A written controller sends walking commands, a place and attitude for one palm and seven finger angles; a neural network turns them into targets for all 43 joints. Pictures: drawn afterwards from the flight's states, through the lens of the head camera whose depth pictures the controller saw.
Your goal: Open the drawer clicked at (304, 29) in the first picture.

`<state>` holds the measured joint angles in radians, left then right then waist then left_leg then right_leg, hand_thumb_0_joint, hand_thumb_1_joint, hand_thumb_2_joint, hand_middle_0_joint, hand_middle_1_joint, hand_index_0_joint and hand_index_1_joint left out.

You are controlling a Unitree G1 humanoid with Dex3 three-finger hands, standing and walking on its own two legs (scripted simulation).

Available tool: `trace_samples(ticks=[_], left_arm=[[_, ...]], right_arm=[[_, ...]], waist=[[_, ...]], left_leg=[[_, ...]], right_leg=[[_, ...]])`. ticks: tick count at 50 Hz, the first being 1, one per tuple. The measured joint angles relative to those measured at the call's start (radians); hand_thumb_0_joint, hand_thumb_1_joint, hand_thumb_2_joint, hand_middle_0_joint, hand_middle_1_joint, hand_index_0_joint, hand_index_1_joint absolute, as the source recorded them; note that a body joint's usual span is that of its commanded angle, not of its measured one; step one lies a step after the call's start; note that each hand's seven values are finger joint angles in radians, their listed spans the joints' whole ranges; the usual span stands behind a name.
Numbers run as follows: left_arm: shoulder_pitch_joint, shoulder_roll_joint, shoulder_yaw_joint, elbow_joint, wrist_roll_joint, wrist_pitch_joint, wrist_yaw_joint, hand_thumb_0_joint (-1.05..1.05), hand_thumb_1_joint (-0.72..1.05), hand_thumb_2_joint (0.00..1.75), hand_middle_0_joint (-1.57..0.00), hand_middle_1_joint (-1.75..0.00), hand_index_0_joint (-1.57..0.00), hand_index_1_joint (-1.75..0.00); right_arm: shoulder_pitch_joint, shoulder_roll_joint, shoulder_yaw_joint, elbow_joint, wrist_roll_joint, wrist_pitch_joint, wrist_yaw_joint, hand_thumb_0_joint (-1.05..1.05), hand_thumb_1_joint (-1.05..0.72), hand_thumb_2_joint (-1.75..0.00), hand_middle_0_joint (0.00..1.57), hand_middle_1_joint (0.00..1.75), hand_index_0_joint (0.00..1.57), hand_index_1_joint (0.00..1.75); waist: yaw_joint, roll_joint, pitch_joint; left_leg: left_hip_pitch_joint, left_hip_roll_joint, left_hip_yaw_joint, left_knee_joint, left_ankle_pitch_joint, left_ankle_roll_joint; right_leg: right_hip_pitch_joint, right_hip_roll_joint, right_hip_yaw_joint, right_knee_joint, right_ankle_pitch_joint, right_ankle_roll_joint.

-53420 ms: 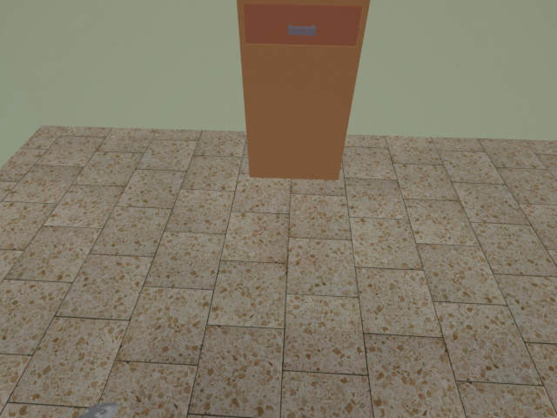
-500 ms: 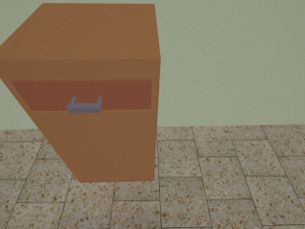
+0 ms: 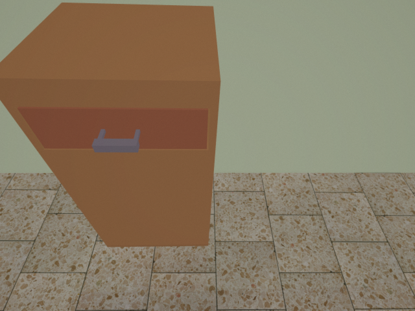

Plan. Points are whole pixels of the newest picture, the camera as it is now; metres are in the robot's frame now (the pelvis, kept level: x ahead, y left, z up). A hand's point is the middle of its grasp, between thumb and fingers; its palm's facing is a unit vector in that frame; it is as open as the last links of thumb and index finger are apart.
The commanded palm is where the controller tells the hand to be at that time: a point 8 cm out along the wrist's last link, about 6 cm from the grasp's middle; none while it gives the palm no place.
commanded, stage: raise the hand with hooked fingers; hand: left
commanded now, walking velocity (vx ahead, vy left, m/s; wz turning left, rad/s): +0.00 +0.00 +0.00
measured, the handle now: (118, 139) +0.49 +0.26 +0.02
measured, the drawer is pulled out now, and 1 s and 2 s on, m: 0.00 0.00 0.00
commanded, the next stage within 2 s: move the hooked fingers above the handle in 1.92 s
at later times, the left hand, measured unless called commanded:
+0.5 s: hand out of the picture +0.10 +0.18 -0.07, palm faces -0.09 -0.13 -0.99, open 8.9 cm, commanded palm +0.13 +0.21 +0.01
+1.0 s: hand (98, 255) +0.20 +0.20 +0.04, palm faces +0.06 -0.11 -0.99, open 11.9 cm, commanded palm +0.19 +0.21 +0.10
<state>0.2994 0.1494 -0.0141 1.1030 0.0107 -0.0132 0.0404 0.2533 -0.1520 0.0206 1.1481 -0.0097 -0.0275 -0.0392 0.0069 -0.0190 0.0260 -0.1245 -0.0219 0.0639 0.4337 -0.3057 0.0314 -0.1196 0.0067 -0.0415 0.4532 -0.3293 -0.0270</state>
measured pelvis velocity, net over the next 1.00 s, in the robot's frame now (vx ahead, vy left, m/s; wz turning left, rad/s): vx -0.05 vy -0.02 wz -0.03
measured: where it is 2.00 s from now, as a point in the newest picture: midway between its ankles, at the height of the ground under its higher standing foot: outside the picture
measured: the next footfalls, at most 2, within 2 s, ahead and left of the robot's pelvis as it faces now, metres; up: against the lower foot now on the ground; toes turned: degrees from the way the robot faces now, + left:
none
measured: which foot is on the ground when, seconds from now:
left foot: down 0.00-1.00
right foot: down 0.00-1.00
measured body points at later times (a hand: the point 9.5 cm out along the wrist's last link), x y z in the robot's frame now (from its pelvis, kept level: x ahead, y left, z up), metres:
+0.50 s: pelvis -0.07 -0.04 -0.03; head -0.04 -0.06 +0.42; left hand +0.10 +0.18 -0.01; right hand +0.18 -0.27 -0.10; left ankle -0.05 +0.10 -0.74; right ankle -0.05 -0.10 -0.74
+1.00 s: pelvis -0.05 -0.02 -0.01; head -0.04 -0.06 +0.44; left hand +0.19 +0.21 +0.09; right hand +0.12 -0.27 -0.13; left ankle -0.04 +0.10 -0.74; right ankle -0.05 -0.10 -0.74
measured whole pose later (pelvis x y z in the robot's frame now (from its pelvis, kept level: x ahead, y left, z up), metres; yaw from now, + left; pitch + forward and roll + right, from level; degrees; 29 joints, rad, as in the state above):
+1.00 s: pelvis -0.05 -0.02 -0.01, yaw -2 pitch +3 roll +2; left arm 0.22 0.39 -0.05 -0.04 0.97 0.05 0.25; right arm 0.16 -0.27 -0.02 0.64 -0.02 0.08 -0.04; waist 0.07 0.06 -0.04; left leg -0.33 -0.01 0.03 0.57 -0.29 0.00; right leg -0.35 0.04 -0.01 0.63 -0.33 -0.06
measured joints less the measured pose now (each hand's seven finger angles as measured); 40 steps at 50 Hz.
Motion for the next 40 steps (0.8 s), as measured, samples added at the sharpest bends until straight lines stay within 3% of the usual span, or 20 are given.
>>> trace_samples(ticks=[2,3,5,7,8,10,12,16,19,22,24,26,28,31,36,40], left_arm=[[-0.001,-0.001,0.0,0.0,0.004,-0.007,0.007,0.0,0.91,0.89,-0.2,-0.3,-0.2,-0.3],[0.043,0.007,-0.018,-0.146,0.045,0.05,0.016,0.0,0.91,0.89,-0.2,-0.3,-0.2,-0.3],[0.127,0.053,-0.04,-0.475,0.106,0.076,0.066,0.02,0.93,0.89,-0.21,-0.3,-0.21,-0.31],[0.14,0.092,-0.048,-0.703,0.152,0.095,0.134,0.03,0.92,0.88,-0.21,-0.31,-0.21,-0.32],[0.128,0.107,-0.052,-0.793,0.197,0.106,0.157,0.03,0.91,0.88,-0.21,-0.32,-0.21,-0.32],[0.077,0.13,-0.06,-0.918,0.33,0.109,0.204,0.03,0.88,0.87,-0.21,-0.33,-0.21,-0.34],[0.017,0.144,-0.061,-0.983,0.494,0.101,0.251,0.02,0.84,0.86,-0.21,-0.35,-0.21,-0.36],[-0.027,0.128,-0.072,-1.02,0.8,0.067,0.31,0.01,0.76,0.82,-0.2,-0.4,-0.2,-0.41],[0.018,0.106,-0.106,-1.025,0.953,0.028,0.321,0.0,0.69,0.8,-0.21,-0.44,-0.21,-0.45],[0.085,0.115,-0.127,-1.023,1.061,0.013,0.354,0.0,0.61,0.77,-0.22,-0.49,-0.22,-0.49],[0.111,0.137,-0.125,-1.018,1.099,0.018,0.389,0.0,0.56,0.75,-0.23,-0.52,-0.23,-0.52],[0.102,0.171,-0.106,-1.016,1.103,0.012,0.42,0.0,0.51,0.73,-0.24,-0.55,-0.25,-0.55],[0.063,0.201,-0.079,-1.016,1.081,0.0,0.441,0.0,0.45,0.71,-0.25,-0.58,-0.26,-0.58],[-0.025,0.23,-0.051,-1.016,1.031,0.008,0.44,0.0,0.38,0.68,-0.26,-0.62,-0.27,-0.63],[-0.176,0.227,-0.067,-0.987,0.977,0.091,0.349,0.0,0.27,0.63,-0.27,-0.7,-0.27,-0.7],[-0.189,0.22,-0.079,-1.001,0.956,0.138,0.234,0.0,0.18,0.59,-0.27,-0.76,-0.27,-0.76]], right_arm=[[0.001,-0.003,-0.002,-0.007,0.002,0.004,0.002,0.01,-0.91,-0.9,0.2,0.3,0.2,0.3],[0.019,-0.01,0.001,-0.055,0.016,-0.003,-0.002,0.01,-0.92,-0.9,0.2,0.3,0.2,0.3],[0.059,-0.022,-0.005,-0.14,0.032,-0.103,-0.031,0.02,-0.92,-0.9,0.2,0.3,0.2,0.3],[0.069,-0.038,-0.022,-0.202,0.048,-0.176,-0.047,0.02,-0.92,-0.9,0.2,0.3,0.2,0.3],[0.065,-0.051,-0.028,-0.236,0.046,-0.194,-0.046,0.02,-0.92,-0.9,0.2,0.3,0.2,0.3],[0.032,-0.084,-0.031,-0.301,0.025,-0.201,-0.035,0.02,-0.91,-0.9,0.2,0.3,0.2,0.3],[-0.019,-0.107,-0.038,-0.365,0.001,-0.172,-0.012,0.02,-0.91,-0.9,0.2,0.3,0.2,0.3],[-0.119,-0.108,-0.051,-0.476,-0.019,-0.061,0.051,0.02,-0.91,-0.9,0.2,0.3,0.2,0.3],[-0.158,-0.107,-0.05,-0.547,-0.013,0.014,0.079,0.01,-0.91,-0.9,0.2,0.3,0.2,0.3],[-0.177,-0.111,-0.054,-0.595,-0.021,0.069,0.08,0.01,-0.9,-0.9,0.2,0.3,0.2,0.3],[-0.184,-0.112,-0.062,-0.609,-0.032,0.091,0.07,0.01,-0.9,-0.9,0.2,0.3,0.2,0.3],[-0.195,-0.109,-0.068,-0.603,-0.039,0.099,0.052,0.01,-0.9,-0.9,0.2,0.3,0.2,0.3],[-0.207,-0.101,-0.068,-0.585,-0.04,0.093,0.035,0.01,-0.9,-0.9,0.2,0.3,0.2,0.3],[-0.217,-0.082,-0.054,-0.559,-0.037,0.081,0.017,0.01,-0.9,-0.9,0.2,0.3,0.2,0.3],[-0.198,-0.047,-0.009,-0.534,-0.018,0.085,0.003,0.01,-0.9,-0.9,0.2,0.3,0.2,0.3],[-0.16,-0.044,0.02,-0.534,-0.006,0.111,0.005,0.01,-0.9,-0.9,0.2,0.3,0.2,0.3]], waist=[[-0.001,0.006,-0.003],[0.009,0.009,-0.003],[0.029,0.006,0.0],[0.019,0.014,-0.019],[0.011,0.025,-0.033],[-0.002,0.062,-0.065],[-0.01,0.09,-0.1],[0.014,0.072,-0.147],[0.045,0.027,-0.147],[0.079,-0.005,-0.126],[0.102,-0.008,-0.114],[0.118,-0.002,-0.105],[0.123,0.014,-0.097],[0.109,0.046,-0.094],[0.074,0.075,-0.097],[0.052,0.076,-0.098]], left_leg=[[-0.021,0.006,-0.004,0.024,-0.001,-0.004],[-0.033,0.011,0.002,0.035,-0.007,-0.003],[-0.035,0.0,0.018,0.021,-0.003,-0.001],[-0.062,-0.022,0.015,0.024,0.011,0.0],[-0.086,-0.029,0.009,0.041,0.012,0.001],[-0.151,-0.026,0.002,0.094,0.002,0.003],[-0.216,-0.014,0.005,0.142,-0.008,0.0],[-0.315,0.011,0.043,0.206,-0.019,-0.013],[-0.357,0.021,0.054,0.234,-0.02,-0.025],[-0.381,0.03,0.038,0.265,-0.022,-0.036],[-0.396,0.035,0.02,0.289,-0.027,-0.041],[-0.411,0.037,-0.006,0.319,-0.037,-0.04],[-0.418,0.038,-0.032,0.346,-0.045,-0.039],[-0.414,0.039,-0.061,0.365,-0.05,-0.038],[-0.355,0.036,-0.057,0.301,-0.026,-0.04],[-0.283,0.027,-0.036,0.208,0.005,-0.042]], right_leg=[[-0.006,0.005,-0.005,-0.003,0.004,0.001],[-0.022,0.009,0.001,0.008,0.005,0.0],[-0.067,-0.002,0.015,0.071,-0.004,-0.006],[-0.113,-0.027,0.009,0.13,-0.023,-0.005],[-0.129,-0.034,0.008,0.139,-0.035,-0.006],[-0.175,-0.032,0.004,0.156,-0.045,-0.001],[-0.237,-0.022,0.005,0.19,-0.038,-0.005],[-0.36,0.001,0.041,0.271,-0.042,-0.024],[-0.413,0.01,0.05,0.315,-0.046,-0.037],[-0.43,0.017,0.033,0.341,-0.053,-0.052],[-0.434,0.02,0.014,0.353,-0.058,-0.061],[-0.434,0.022,-0.01,0.366,-0.065,-0.068],[-0.425,0.025,-0.034,0.373,-0.071,-0.074],[-0.403,0.027,-0.061,0.369,-0.073,-0.078],[-0.349,0.029,-0.051,0.309,-0.048,-0.073],[-0.303,0.033,-0.008,0.246,-0.018,-0.062]])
